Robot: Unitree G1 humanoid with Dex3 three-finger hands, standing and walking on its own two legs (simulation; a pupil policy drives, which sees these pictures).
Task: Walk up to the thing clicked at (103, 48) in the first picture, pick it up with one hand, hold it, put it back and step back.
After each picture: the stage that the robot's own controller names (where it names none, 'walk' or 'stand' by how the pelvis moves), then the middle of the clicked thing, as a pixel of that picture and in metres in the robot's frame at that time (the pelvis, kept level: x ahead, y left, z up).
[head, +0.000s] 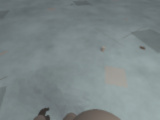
stand; (103, 49) +1.53 -0.28 -0.72
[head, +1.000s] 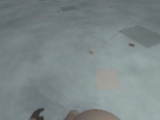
walk; (92, 51) +1.42 +0.07 -0.69
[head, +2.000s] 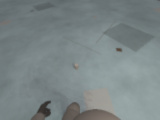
walk; (76, 66) +0.88 +0.28 -0.72
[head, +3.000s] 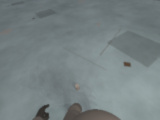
walk; (77, 87) +0.53 +0.23 -0.72
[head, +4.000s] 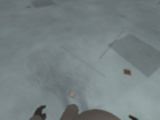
stand; (72, 94) +0.35 +0.20 -0.70
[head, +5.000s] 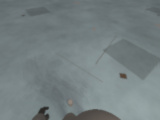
stand; (70, 102) +0.31 +0.20 -0.72
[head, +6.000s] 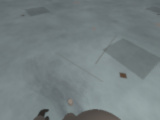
stand; (70, 102) +0.31 +0.20 -0.73
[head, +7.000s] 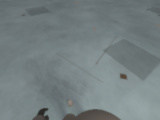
stand; (70, 103) +0.30 +0.20 -0.73
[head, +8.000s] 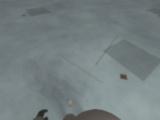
stand; (70, 103) +0.30 +0.20 -0.73
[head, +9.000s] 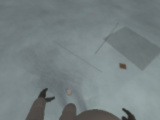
go down; (69, 92) +0.33 +0.20 -0.69
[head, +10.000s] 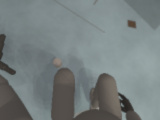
go down; (57, 63) +0.37 +0.26 -0.29
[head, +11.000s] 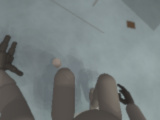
close in; (57, 63) +0.38 +0.27 -0.29
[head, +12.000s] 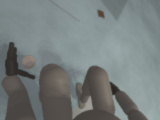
close in; (29, 62) +0.34 +0.30 -0.21
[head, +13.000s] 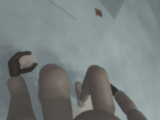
close; (27, 62) +0.34 +0.30 -0.21
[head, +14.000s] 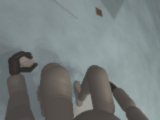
lift; (27, 61) +0.33 +0.30 -0.22
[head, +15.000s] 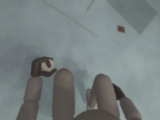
lift; (48, 66) +0.30 +0.28 -0.09
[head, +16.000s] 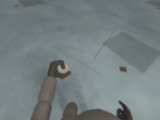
lift; (63, 72) +0.33 +0.18 +0.04
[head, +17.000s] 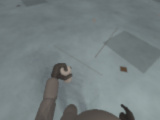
hold; (66, 74) +0.32 +0.17 -0.01
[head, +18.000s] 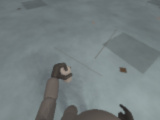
hold; (66, 74) +0.33 +0.17 +0.00
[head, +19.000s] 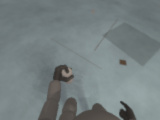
crouch; (67, 75) +0.32 +0.16 -0.05
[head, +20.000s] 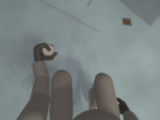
lower; (50, 53) +0.43 +0.26 -0.10
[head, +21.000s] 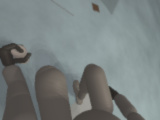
lower; (21, 55) +0.39 +0.31 -0.22
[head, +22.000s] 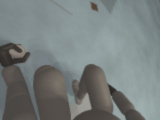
lower; (19, 55) +0.38 +0.32 -0.22
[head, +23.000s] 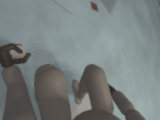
lower; (19, 55) +0.38 +0.32 -0.22
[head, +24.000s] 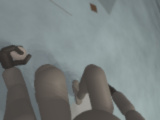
lower; (20, 56) +0.37 +0.31 -0.22
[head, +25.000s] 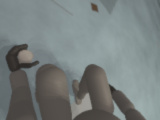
open; (25, 59) +0.36 +0.29 -0.22
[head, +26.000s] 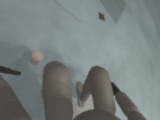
stand; (36, 58) +0.36 +0.28 -0.22
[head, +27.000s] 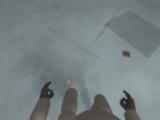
stand; (69, 83) +0.36 +0.20 -0.55
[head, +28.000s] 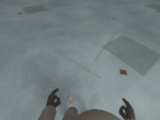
stand; (70, 100) +0.34 +0.19 -0.66
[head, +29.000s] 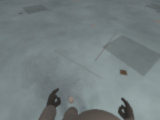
stand; (71, 100) +0.33 +0.19 -0.67
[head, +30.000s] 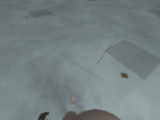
stand; (73, 100) +0.36 +0.18 -0.72
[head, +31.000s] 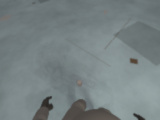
walk; (79, 83) +0.46 +0.19 -0.70
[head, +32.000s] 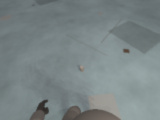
walk; (81, 68) +0.78 +0.15 -0.71
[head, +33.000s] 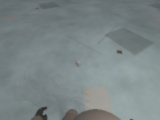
stand; (78, 64) +0.97 +0.21 -0.70
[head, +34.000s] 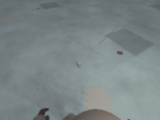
stand; (79, 64) +0.97 +0.19 -0.73
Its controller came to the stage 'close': yes
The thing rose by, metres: 0.70
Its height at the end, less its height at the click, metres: +0.00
